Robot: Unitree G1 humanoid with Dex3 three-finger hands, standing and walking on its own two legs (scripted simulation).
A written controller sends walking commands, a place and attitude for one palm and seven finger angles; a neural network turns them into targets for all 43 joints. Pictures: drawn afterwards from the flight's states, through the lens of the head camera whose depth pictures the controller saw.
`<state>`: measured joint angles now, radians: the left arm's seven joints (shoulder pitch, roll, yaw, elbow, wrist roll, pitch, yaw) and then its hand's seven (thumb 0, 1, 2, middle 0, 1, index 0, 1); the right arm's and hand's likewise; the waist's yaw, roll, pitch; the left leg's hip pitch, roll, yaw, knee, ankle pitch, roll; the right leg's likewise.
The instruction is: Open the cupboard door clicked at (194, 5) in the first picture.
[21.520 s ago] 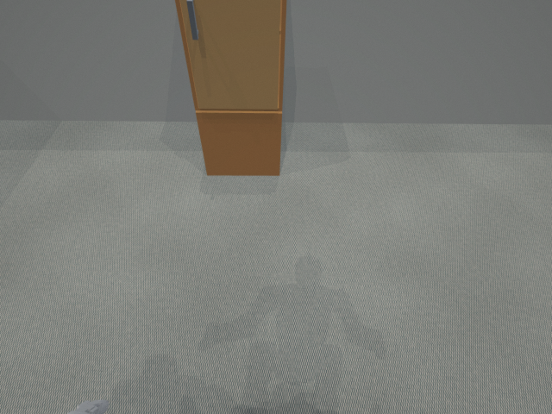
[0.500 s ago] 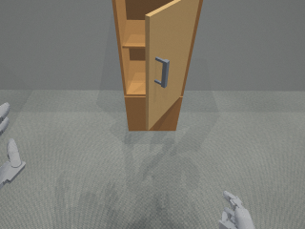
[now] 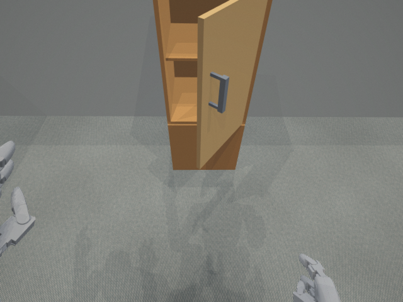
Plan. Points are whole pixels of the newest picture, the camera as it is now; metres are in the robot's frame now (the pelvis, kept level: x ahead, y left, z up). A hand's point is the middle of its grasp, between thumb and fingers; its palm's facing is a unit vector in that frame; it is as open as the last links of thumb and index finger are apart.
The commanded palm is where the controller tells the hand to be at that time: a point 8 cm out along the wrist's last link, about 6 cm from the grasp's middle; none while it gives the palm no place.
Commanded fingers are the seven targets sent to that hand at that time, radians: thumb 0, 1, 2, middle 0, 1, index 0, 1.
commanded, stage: let the arm hang, fingers relaxed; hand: left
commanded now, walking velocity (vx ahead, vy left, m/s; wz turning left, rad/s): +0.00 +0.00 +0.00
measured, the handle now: (217, 92) +0.68 +0.00 +0.02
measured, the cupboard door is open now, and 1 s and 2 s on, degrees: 52 52 52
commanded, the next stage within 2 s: look to check the result in 1.10 s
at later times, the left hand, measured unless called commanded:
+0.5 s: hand out of the picture -0.04 +0.18 -0.18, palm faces +0.03 -0.98 -0.22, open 7.2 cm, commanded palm none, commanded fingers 0.00 0.90 0.90 -0.20 -0.30 -0.20 -0.30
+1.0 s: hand out of the picture +0.05 +0.16 -0.17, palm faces +0.04 -0.98 -0.22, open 7.3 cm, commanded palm none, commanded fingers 0.00 0.90 0.90 -0.20 -0.30 -0.20 -0.30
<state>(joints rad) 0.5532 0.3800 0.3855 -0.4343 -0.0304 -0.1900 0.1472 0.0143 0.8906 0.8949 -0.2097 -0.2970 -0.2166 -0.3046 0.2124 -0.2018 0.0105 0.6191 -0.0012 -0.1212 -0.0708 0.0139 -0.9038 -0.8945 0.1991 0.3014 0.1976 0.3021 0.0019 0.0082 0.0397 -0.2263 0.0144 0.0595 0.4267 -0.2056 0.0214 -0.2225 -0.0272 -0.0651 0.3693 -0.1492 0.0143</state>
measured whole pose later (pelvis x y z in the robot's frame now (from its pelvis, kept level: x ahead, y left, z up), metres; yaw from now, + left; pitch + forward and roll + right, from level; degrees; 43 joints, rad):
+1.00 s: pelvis +0.00 -0.02 +0.00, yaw +1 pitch -2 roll +0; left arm 0.18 0.16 0.02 1.12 0.01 -0.01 0.02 0.00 0.91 0.89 -0.20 -0.29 -0.21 -0.30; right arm 0.25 -0.16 0.00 1.13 -0.02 0.01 -0.02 0.01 -0.91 -0.89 0.20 0.30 0.19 0.30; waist -0.01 0.02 0.05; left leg -0.17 0.01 0.03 0.40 -0.20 0.00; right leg -0.20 -0.03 -0.09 0.41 -0.19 -0.01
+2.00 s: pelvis +0.03 -0.03 +0.00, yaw -2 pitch -1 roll +0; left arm 0.19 0.19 0.04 1.11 0.01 0.02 0.01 0.00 0.91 0.90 -0.20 -0.29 -0.21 -0.30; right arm 0.19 -0.19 -0.02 1.10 -0.02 0.02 -0.04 0.00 -0.91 -0.89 0.20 0.30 0.19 0.30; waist 0.01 0.02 0.07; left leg -0.15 0.05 0.08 0.42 -0.25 -0.02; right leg -0.20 0.01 -0.04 0.44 -0.22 -0.03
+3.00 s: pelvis +0.03 -0.03 -0.01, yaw -36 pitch +1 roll -2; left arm 0.14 0.28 0.10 0.89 0.02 0.06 -0.05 0.01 0.91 0.90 -0.19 -0.29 -0.20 -0.30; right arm 0.22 -0.22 -0.02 0.89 -0.03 0.02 -0.03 0.01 -0.90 -0.89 0.20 0.30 0.20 0.30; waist 0.01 0.01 0.12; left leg -0.23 0.13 0.07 0.53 -0.31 -0.05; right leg -0.43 -0.01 -0.04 0.81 -0.43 0.04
